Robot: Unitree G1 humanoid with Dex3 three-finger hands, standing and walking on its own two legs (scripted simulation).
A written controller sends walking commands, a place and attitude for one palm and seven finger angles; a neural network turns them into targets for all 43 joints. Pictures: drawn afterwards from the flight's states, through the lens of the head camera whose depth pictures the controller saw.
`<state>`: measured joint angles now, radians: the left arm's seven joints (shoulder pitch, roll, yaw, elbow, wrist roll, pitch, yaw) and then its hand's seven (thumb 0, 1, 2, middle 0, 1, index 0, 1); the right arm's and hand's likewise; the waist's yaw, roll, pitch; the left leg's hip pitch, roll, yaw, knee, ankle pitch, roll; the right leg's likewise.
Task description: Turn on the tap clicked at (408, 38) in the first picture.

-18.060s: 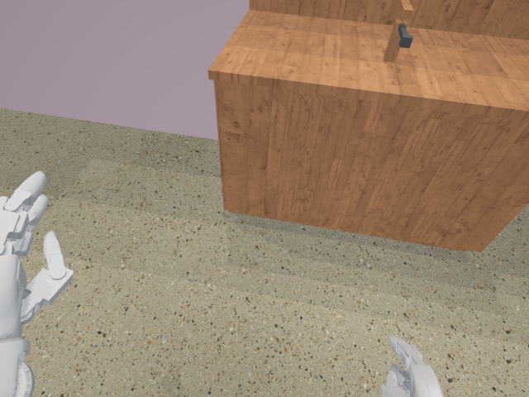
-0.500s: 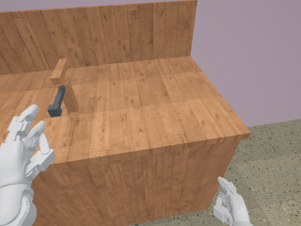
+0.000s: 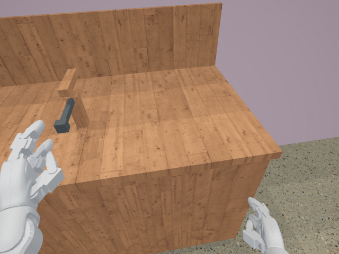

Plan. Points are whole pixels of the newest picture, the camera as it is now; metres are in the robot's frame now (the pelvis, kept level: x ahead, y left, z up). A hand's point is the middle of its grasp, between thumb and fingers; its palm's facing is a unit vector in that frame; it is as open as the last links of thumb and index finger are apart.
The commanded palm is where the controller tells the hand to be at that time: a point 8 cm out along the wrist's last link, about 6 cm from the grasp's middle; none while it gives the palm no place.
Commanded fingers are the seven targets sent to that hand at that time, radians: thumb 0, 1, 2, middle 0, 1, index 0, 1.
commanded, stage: turn the palm inward beside the body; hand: left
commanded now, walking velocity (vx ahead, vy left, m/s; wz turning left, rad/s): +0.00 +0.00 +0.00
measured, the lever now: (62, 126) +0.36 +0.35 +0.13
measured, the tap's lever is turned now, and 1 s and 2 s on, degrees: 0 0 0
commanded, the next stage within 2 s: reach beside the lever's end, fingers flat in 0.14 s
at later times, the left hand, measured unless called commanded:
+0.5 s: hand (57, 164) +0.20 +0.25 +0.18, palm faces +0.52 -0.84 -0.11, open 7.4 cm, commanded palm +0.16 +0.29 +0.19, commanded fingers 0.00 0.90 0.90 -0.20 -0.30 -0.20 -0.30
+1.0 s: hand (50, 158) +0.23 +0.29 +0.17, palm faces +0.54 -0.83 -0.11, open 7.5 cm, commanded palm +0.19 +0.33 +0.17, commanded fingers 0.00 0.90 0.90 -0.18 -0.25 -0.18 -0.25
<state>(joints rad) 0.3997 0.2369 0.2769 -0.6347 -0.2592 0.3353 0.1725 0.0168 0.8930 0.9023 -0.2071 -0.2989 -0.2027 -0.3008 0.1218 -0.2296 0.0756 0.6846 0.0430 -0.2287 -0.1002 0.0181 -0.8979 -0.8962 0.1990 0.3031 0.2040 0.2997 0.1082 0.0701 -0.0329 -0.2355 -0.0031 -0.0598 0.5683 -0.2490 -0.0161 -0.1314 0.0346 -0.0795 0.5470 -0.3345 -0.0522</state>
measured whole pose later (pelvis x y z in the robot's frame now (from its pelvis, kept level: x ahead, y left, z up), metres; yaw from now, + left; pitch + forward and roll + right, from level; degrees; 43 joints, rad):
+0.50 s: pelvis +0.00 -0.01 +0.00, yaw +0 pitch -4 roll +0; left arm 0.31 0.27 0.35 -0.50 -0.27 0.34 0.16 0.02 0.89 0.90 -0.21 -0.30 -0.20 -0.30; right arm 0.13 -0.23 0.07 0.70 0.05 -0.22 -0.11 0.02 -0.90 -0.90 0.20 0.30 0.20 0.30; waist 0.11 0.07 -0.03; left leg -0.23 0.01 -0.06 0.55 -0.24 -0.03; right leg -0.13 0.04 -0.08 0.53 -0.33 -0.06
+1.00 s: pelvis +0.00 -0.01 +0.00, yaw +0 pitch -3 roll +0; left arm 0.19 0.31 0.43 -0.26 -0.28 0.24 0.10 0.02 0.89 0.90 -0.20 -0.27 -0.19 -0.28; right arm 0.16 -0.25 0.05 0.72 0.06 -0.24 -0.13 0.02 -0.90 -0.90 0.20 0.30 0.20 0.30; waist 0.09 0.06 -0.02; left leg -0.25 0.00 -0.06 0.54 -0.23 -0.02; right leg -0.16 0.04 -0.08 0.53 -0.32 -0.06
